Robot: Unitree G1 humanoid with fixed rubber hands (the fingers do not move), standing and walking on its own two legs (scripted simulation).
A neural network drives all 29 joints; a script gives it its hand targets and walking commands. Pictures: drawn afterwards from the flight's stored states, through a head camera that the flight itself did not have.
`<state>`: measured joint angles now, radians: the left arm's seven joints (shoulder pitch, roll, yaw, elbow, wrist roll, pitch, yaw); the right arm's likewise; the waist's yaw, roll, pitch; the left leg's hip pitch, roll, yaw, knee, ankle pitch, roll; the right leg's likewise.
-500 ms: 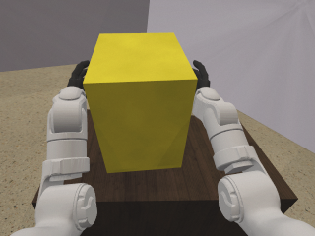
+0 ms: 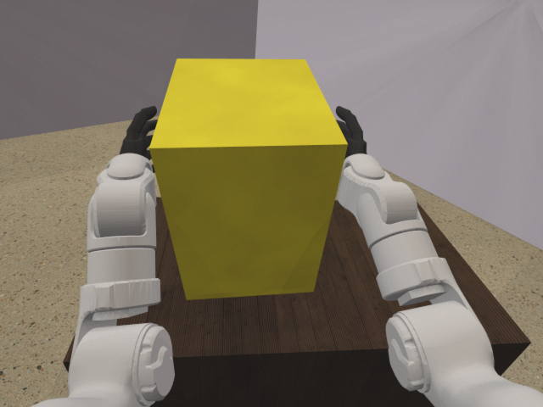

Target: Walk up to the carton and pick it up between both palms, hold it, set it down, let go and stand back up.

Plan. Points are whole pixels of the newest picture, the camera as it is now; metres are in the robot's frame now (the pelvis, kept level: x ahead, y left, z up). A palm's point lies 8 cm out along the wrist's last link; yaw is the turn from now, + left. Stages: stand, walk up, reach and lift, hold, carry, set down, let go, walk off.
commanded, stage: hold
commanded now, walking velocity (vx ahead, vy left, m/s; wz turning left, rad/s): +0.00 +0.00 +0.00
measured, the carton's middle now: (246, 177) +0.40 +0.02 +0.22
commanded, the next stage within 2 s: none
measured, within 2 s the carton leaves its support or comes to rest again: neither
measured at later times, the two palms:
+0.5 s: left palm (146, 158) +0.36 +0.15 +0.27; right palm (360, 167) +0.36 -0.14 +0.27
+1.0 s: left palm (148, 161) +0.36 +0.15 +0.26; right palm (357, 173) +0.36 -0.13 +0.26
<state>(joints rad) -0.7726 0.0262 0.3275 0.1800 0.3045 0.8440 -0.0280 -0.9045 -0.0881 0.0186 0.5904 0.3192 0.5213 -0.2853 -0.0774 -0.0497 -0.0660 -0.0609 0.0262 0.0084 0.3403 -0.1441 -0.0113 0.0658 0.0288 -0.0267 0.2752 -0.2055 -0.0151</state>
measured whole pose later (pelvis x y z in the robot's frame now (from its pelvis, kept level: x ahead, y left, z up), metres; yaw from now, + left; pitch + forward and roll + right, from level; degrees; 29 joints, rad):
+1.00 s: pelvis -0.01 +0.01 +0.00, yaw -1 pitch -6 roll -1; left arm -0.83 0.02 0.31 0.27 0.32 0.83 0.00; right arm -0.92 -0.10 -0.02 0.66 0.28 0.50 -0.24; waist -0.09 -0.03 -0.06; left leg -0.10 0.02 0.02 0.33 -0.12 0.01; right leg 0.01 0.02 -0.01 0.28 -0.18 0.00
